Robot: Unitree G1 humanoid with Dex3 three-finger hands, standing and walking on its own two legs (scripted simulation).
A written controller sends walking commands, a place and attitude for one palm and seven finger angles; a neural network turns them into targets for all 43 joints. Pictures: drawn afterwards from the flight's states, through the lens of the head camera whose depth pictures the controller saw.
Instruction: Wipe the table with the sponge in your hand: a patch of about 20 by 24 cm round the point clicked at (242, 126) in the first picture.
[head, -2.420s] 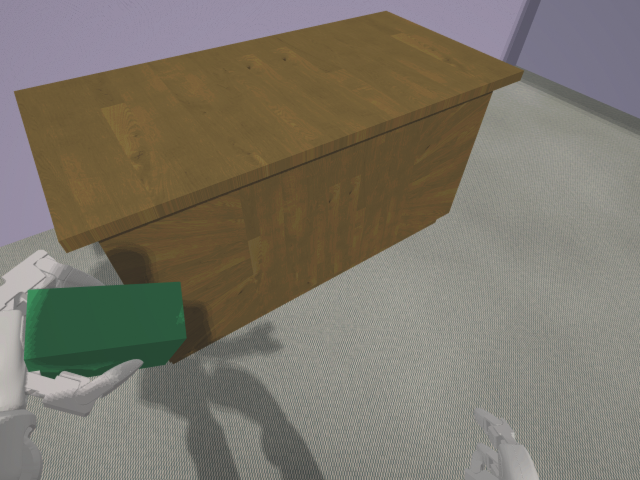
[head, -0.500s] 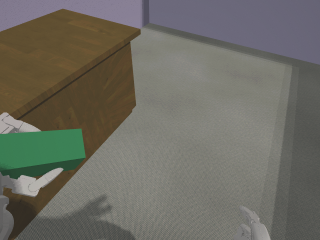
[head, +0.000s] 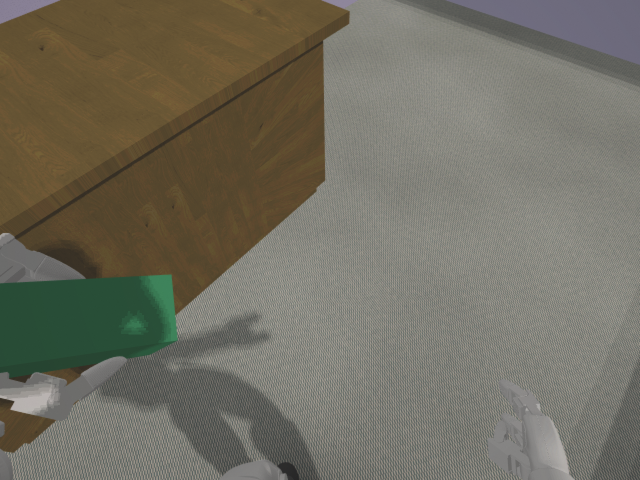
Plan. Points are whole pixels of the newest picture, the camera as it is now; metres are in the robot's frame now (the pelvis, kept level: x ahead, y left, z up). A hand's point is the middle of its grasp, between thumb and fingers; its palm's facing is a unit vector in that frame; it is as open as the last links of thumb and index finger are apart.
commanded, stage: turn to face it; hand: left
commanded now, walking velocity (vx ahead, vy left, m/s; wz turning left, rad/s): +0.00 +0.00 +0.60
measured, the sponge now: (111, 323) +0.23 +0.20 +0.15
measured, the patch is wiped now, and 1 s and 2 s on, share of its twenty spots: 0.00 0.00 0.00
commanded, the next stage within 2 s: take the last steps up to it in 0.58 s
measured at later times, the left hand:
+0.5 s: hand (97, 404) +0.16 +0.17 +0.18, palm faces +0.62 -0.65 -0.43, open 10.0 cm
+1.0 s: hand out of the picture +0.03 +0.15 +0.18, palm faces +0.75 -0.50 -0.43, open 10.0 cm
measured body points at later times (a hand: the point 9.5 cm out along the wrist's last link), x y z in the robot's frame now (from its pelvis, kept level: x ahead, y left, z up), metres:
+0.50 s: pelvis +0.02 -0.11 +0.01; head +0.05 -0.14 +0.46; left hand +0.12 +0.20 +0.20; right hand +0.26 -0.29 -0.09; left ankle -0.03 +0.02 -0.64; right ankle +0.06 -0.19 -0.73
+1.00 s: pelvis -0.04 -0.16 +0.00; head -0.04 -0.18 +0.45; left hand -0.02 +0.17 +0.20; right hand +0.19 -0.28 -0.11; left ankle -0.09 -0.03 -0.72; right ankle +0.02 -0.25 -0.73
